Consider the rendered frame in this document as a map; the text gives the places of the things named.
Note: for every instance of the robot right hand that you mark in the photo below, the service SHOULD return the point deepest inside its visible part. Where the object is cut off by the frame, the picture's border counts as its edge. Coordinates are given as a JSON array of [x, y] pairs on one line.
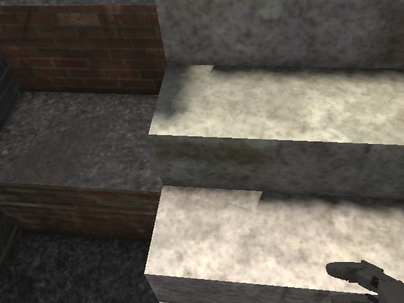
[[369, 276]]

